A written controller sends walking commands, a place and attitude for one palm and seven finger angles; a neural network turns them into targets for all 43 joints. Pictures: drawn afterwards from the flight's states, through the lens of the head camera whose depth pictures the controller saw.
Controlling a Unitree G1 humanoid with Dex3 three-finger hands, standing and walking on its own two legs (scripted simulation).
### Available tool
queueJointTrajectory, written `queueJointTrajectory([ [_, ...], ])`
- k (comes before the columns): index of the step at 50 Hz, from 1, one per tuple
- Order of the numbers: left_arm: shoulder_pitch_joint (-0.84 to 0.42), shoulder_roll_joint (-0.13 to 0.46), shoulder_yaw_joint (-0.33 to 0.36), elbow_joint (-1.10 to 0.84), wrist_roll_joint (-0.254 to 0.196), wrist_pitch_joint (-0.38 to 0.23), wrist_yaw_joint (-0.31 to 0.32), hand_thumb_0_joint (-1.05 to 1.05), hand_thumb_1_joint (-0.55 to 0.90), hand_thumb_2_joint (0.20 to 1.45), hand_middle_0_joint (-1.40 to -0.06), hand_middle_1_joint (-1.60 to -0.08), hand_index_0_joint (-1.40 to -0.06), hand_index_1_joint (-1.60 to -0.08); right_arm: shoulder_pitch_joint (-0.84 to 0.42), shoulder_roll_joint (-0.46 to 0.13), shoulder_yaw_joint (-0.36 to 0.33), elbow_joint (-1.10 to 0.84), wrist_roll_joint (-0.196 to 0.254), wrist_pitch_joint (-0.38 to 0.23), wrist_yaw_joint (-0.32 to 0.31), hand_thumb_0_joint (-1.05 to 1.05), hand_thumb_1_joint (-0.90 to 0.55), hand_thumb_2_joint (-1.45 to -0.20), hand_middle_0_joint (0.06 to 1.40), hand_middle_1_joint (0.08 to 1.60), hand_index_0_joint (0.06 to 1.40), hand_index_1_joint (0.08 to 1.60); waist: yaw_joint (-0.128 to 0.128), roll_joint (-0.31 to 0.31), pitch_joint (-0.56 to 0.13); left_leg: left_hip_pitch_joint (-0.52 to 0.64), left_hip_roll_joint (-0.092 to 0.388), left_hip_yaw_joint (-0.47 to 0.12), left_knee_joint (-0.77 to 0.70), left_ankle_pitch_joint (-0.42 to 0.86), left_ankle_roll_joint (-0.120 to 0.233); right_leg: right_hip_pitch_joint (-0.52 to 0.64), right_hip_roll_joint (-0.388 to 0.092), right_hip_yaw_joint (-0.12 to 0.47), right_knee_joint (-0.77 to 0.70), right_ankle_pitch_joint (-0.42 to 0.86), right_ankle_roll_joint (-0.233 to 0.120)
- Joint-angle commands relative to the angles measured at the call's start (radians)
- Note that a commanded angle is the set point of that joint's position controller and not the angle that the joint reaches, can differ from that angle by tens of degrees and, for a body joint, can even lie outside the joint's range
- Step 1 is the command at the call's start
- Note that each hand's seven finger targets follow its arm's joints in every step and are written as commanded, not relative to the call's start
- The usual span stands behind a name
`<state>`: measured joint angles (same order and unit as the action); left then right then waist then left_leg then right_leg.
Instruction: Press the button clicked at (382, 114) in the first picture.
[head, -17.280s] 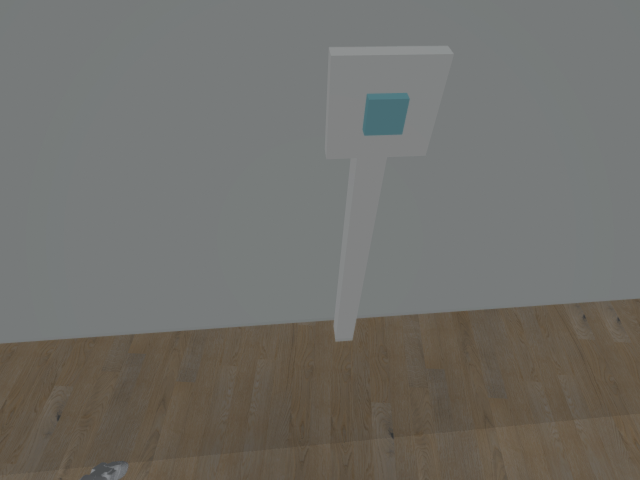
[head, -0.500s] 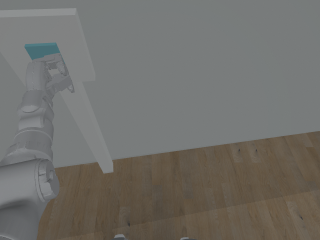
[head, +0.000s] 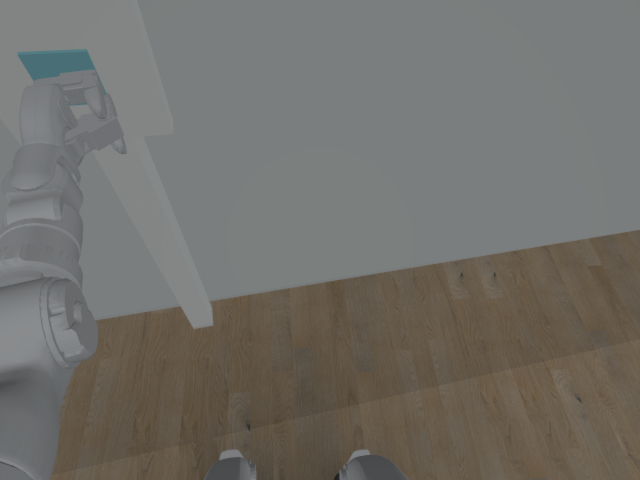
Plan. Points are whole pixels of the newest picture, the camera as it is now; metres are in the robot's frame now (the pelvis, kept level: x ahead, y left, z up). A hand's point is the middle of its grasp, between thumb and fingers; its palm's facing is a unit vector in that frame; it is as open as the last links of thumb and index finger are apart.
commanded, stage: pull the fist back off the button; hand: left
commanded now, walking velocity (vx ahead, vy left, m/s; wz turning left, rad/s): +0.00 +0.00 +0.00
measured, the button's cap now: (68, 73) +0.57 +0.25 +0.17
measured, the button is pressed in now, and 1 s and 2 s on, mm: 13 0 0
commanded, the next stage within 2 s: draw the hand back to the body in 1.00 s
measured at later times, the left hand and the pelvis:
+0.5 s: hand (109, 139) +0.49 +0.20 +0.13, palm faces +0.13 -0.99 +0.01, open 2.9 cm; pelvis +0.01 +0.01 +0.00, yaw -1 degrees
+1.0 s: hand (100, 191) +0.42 +0.20 +0.13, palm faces +0.12 -0.99 +0.00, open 3.1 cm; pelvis +0.05 -0.01 +0.02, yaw +1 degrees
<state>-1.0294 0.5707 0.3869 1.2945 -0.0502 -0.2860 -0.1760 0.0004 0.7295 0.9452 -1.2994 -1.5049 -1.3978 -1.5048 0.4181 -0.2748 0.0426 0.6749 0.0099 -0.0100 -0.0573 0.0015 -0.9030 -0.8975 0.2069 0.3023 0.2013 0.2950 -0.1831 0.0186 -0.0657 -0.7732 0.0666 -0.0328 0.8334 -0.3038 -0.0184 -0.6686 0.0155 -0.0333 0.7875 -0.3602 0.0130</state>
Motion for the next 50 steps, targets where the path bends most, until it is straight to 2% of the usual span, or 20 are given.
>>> queueJointTrajectory([
  [1, -0.584, 0.277, 0.036, -0.238, -0.030, -0.059, 0.058, 0.000, 0.900, 0.900, -1.300, -1.500, -1.300, -1.500, 0.119, -0.182, -0.070, -0.064, -0.004, -0.030, -0.009, 0.000, -0.900, -0.900, 0.200, 0.300, 0.200, 0.300, -0.034, 0.085, -0.341, 0.299, -0.039, -0.011, -0.115, -0.075, 0.050, -0.007, 0.027, 0.010, -0.148, 0.000, -0.008],
  [8, -0.523, 0.243, 0.020, -0.223, -0.027, -0.041, 0.057, 0.000, 0.900, 0.900, -1.300, -1.500, -1.300, -1.500, 0.111, -0.181, -0.072, -0.079, -0.004, -0.034, 0.000, 0.000, -0.900, -0.900, 0.200, 0.300, 0.200, 0.300, -0.020, 0.081, -0.320, 0.279, -0.039, -0.003, -0.117, -0.111, 0.048, -0.022, 0.025, 0.005, -0.142, -0.023, -0.008],
  [9, -0.517, 0.264, 0.038, -0.238, -0.023, -0.041, 0.060, 0.000, 0.900, 0.900, -1.300, -1.500, -1.300, -1.500, 0.113, -0.184, -0.074, -0.082, -0.006, -0.033, 0.000, 0.000, -0.900, -0.900, 0.200, 0.300, 0.200, 0.300, -0.012, 0.075, -0.325, 0.280, -0.038, -0.006, -0.119, -0.111, 0.047, -0.019, 0.024, 0.003, -0.139, -0.024, -0.008],
  [13, -0.444, 0.215, 0.032, -0.318, -0.039, -0.052, 0.058, 0.000, 0.900, 0.900, -1.300, -1.500, -1.300, -1.500, 0.106, -0.175, -0.081, -0.101, -0.007, -0.031, 0.007, 0.000, -0.900, -0.900, 0.200, 0.300, 0.200, 0.300, 0.023, 0.103, -0.403, 0.352, -0.036, -0.003, -0.116, -0.022, 0.042, 0.014, 0.028, -0.004, -0.127, 0.027, -0.016],
  [15, -0.382, 0.191, 0.044, -0.348, -0.057, -0.051, 0.053, 0.000, 0.900, 0.900, -1.300, -1.500, -1.300, -1.500, 0.098, -0.170, -0.085, -0.110, -0.004, -0.029, 0.011, 0.000, -0.900, -0.900, 0.200, 0.300, 0.200, 0.300, 0.044, 0.104, -0.408, 0.375, -0.035, 0.006, -0.114, 0.016, 0.041, 0.033, 0.034, -0.007, -0.130, 0.052, -0.019],
  [17, -0.349, 0.182, 0.047, -0.389, -0.065, -0.054, 0.052, 0.000, 0.900, 0.900, -1.300, -1.500, -1.300, -1.500, 0.089, -0.168, -0.087, -0.119, 0.000, -0.022, 0.011, 0.000, -0.900, -0.900, 0.200, 0.300, 0.200, 0.300, 0.054, 0.083, -0.398, 0.378, -0.033, 0.007, -0.120, 0.043, 0.041, 0.055, 0.036, -0.011, -0.128, 0.073, -0.020],
  [18, -0.326, 0.129, 0.012, -0.401, -0.068, -0.049, 0.050, 0.000, 0.900, 0.900, -1.300, -1.500, -1.300, -1.500, 0.080, -0.160, -0.087, -0.124, 0.004, -0.021, 0.013, 0.000, -0.900, -0.900, 0.200, 0.300, 0.200, 0.300, 0.052, 0.081, -0.379, 0.385, -0.035, 0.009, -0.125, 0.041, 0.040, 0.052, 0.038, -0.014, -0.133, 0.072, -0.020],
  [20, -0.300, 0.125, 0.015, -0.432, -0.072, -0.043, 0.056, 0.000, 0.900, 0.900, -1.300, -1.500, -1.300, -1.500, 0.067, -0.159, -0.089, -0.128, 0.007, -0.021, 0.012, 0.000, -0.900, -0.900, 0.200, 0.300, 0.200, 0.300, 0.055, 0.068, -0.344, 0.378, -0.037, 0.014, -0.129, 0.026, 0.044, 0.055, 0.038, -0.011, -0.142, 0.069, -0.018],
  [24, -0.196, 0.127, 0.027, -0.519, -0.073, -0.042, 0.059, 0.000, 0.900, 0.900, -1.300, -1.500, -1.300, -1.500, 0.040, -0.151, -0.090, -0.148, 0.015, -0.016, 0.011, 0.000, -0.900, -0.900, 0.200, 0.300, 0.200, 0.300, 0.089, 0.083, -0.355, 0.394, -0.041, 0.026, -0.134, 0.077, 0.043, 0.113, 0.038, -0.006, -0.142, 0.120, -0.025],
  [25, -0.192, 0.085, -0.004, -0.548, -0.078, -0.040, 0.056, 0.000, 0.900, 0.900, -1.300, -1.500, -1.300, -1.500, 0.031, -0.146, -0.089, -0.151, 0.015, -0.018, 0.012, 0.000, -0.900, -0.900, 0.200, 0.300, 0.200, 0.300, 0.080, 0.092, -0.351, 0.414, -0.041, 0.027, -0.136, 0.091, 0.044, 0.112, 0.039, -0.008, -0.144, 0.134, -0.025],
  [28, -0.105, 0.063, -0.004, -0.597, -0.099, -0.027, 0.043, 0.000, 0.900, 0.900, -1.300, -1.500, -1.300, -1.500, 0.010, -0.143, -0.092, -0.162, 0.023, -0.017, 0.011, 0.000, -0.900, -0.900, 0.200, 0.300, 0.200, 0.300, 0.099, 0.075, -0.354, 0.429, -0.043, 0.030, -0.139, 0.124, 0.043, 0.148, 0.039, -0.008, -0.146, 0.178, -0.027],
  [29, -0.088, 0.052, -0.007, -0.619, -0.110, -0.020, 0.038, 0.000, 0.900, 0.900, -1.300, -1.500, -1.300, -1.500, 0.009, -0.143, -0.093, -0.164, 0.025, -0.018, 0.010, 0.000, -0.900, -0.900, 0.200, 0.300, 0.200, 0.300, 0.097, 0.040, -0.358, 0.436, -0.043, 0.031, -0.140, 0.150, 0.045, 0.168, 0.039, -0.010, -0.147, 0.210, -0.026],
  [32, 0.015, 0.020, -0.009, -0.714, -0.135, 0.001, 0.027, 0.000, 0.900, 0.900, -1.300, -1.500, -1.300, -1.500, -0.018, -0.134, -0.096, -0.179, 0.031, -0.020, 0.009, 0.000, -0.900, -0.900, 0.200, 0.300, 0.200, 0.300, 0.123, 0.063, -0.386, 0.475, -0.047, 0.041, -0.137, 0.228, 0.045, 0.217, 0.036, -0.007, -0.144, 0.299, -0.028],
  [34, 0.063, -0.014, -0.035, -0.766, -0.145, 0.023, 0.023, 0.000, 0.900, 0.900, -1.300, -1.500, -1.300, -1.500, -0.037, -0.128, -0.094, -0.184, 0.035, -0.020, 0.009, 0.000, -0.900, -0.900, 0.200, 0.300, 0.200, 0.300, 0.122, 0.053, -0.355, 0.473, -0.050, 0.046, -0.139, 0.252, 0.047, 0.232, 0.035, -0.009, -0.149, 0.341, -0.025],
  [36, 0.134, -0.009, -0.022, -0.827, -0.156, 0.035, 0.023, 0.000, 0.900, 0.900, -1.300, -1.500, -1.300, -1.500, -0.050, -0.128, -0.093, -0.195, 0.035, -0.022, 0.009, 0.000, -0.900, -0.900, 0.200, 0.300, 0.200, 0.300, 0.136, 0.019, -0.351, 0.468, -0.054, 0.049, -0.142, 0.276, 0.051, 0.275, 0.033, -0.009, -0.150, 0.382, -0.025],
  [37, 0.169, 0.002, -0.011, -0.852, -0.154, 0.043, 0.024, 0.000, 0.900, 0.900, -1.300, -1.500, -1.300, -1.500, -0.064, -0.127, -0.094, -0.199, 0.038, -0.021, 0.007, 0.000, -0.900, -0.900, 0.200, 0.300, 0.200, 0.300, 0.145, 0.034, -0.347, 0.471, -0.054, 0.052, -0.146, 0.291, 0.050, 0.280, 0.029, -0.006, -0.148, 0.400, -0.025],
  [38, 0.176, -0.044, -0.051, -0.894, -0.158, 0.050, 0.022, 0.000, 0.900, 0.900, -1.300, -1.500, -1.300, -1.500, -0.079, -0.119, -0.091, -0.205, 0.038, -0.023, 0.009, 0.000, -0.900, -0.900, 0.200, 0.300, 0.200, 0.300, 0.139, 0.049, -0.333, 0.483, -0.057, 0.055, -0.148, 0.302, 0.050, 0.282, 0.028, -0.009, -0.149, 0.418, -0.024],
  [39, 0.208, -0.030, -0.029, -0.926, -0.163, 0.055, 0.025, 0.000, 0.900, 0.900, -1.300, -1.500, -1.300, -1.500, -0.085, -0.119, -0.092, -0.209, 0.038, -0.025, 0.008, 0.000, -0.900, -0.900, 0.200, 0.300, 0.200, 0.300, 0.151, 0.044, -0.343, 0.488, -0.057, 0.052, -0.149, 0.316, 0.049, 0.294, 0.027, -0.010, -0.147, 0.429, -0.025],
  [45, 0.331, -0.090, -0.070, -1.058, -0.182, 0.089, 0.025, 0.000, 0.900, 0.900, -1.300, -1.500, -1.300, -1.500, -0.144, -0.109, -0.086, -0.219, 0.040, -0.035, 0.003, 0.000, -0.900, -0.900, 0.200, 0.300, 0.200, 0.300, 0.153, 0.036, -0.301, 0.515, -0.060, 0.049, -0.157, 0.338, 0.047, 0.311, 0.022, -0.013, -0.154, 0.468, -0.023],
  [50, 0.251, -0.079, -0.077, -1.064, -0.173, 0.115, 0.035, 0.000, 0.900, 0.900, -1.300, -1.500, -1.300, -1.500, -0.167, -0.110, -0.079, -0.199, 0.037, -0.035, -0.013, 0.000, -0.900, -0.900, 0.200, 0.300, 0.200, 0.300, 0.132, 0.008, -0.274, 0.513, -0.067, 0.040, -0.159, 0.298, 0.048, 0.297, 0.015, -0.010, -0.166, 0.442, -0.019],
])
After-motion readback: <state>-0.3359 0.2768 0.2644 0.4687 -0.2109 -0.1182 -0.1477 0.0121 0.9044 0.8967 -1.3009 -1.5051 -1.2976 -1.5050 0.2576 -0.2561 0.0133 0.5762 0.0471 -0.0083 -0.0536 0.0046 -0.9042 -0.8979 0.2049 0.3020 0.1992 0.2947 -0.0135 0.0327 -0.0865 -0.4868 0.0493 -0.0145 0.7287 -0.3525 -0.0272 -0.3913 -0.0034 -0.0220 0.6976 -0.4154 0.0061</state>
